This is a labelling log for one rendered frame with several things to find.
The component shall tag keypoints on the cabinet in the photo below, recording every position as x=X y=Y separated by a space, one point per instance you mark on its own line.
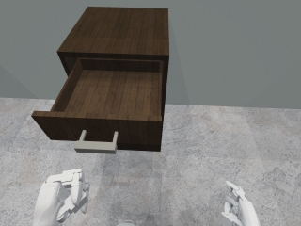
x=121 y=33

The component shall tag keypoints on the drawer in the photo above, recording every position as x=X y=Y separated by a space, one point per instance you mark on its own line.
x=104 y=96

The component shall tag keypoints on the handle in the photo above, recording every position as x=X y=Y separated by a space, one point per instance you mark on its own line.
x=82 y=146

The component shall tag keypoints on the robot right hand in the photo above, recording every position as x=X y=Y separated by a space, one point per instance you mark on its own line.
x=243 y=213

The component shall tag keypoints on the robot left hand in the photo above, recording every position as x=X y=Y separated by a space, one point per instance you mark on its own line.
x=70 y=188

